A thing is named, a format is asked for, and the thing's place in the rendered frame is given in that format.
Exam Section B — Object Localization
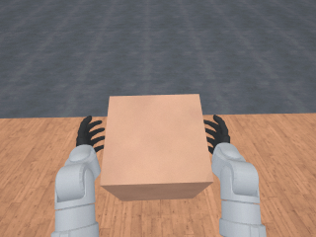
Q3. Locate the carton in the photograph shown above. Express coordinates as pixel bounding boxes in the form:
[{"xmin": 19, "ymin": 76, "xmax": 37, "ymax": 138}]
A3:
[{"xmin": 100, "ymin": 94, "xmax": 214, "ymax": 201}]

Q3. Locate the robot right forearm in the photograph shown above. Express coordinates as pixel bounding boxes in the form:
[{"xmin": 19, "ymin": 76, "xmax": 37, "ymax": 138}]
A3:
[{"xmin": 211, "ymin": 142, "xmax": 267, "ymax": 237}]

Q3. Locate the right robot hand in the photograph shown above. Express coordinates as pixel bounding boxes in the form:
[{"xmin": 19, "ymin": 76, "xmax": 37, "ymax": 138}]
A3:
[{"xmin": 203, "ymin": 115, "xmax": 231, "ymax": 155}]

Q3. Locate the robot left forearm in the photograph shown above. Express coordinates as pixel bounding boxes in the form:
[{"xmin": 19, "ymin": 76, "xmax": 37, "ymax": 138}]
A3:
[{"xmin": 50, "ymin": 144, "xmax": 101, "ymax": 237}]

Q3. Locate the left robot hand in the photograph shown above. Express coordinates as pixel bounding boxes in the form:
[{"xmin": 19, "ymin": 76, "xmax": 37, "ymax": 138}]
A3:
[{"xmin": 76, "ymin": 116, "xmax": 105, "ymax": 152}]

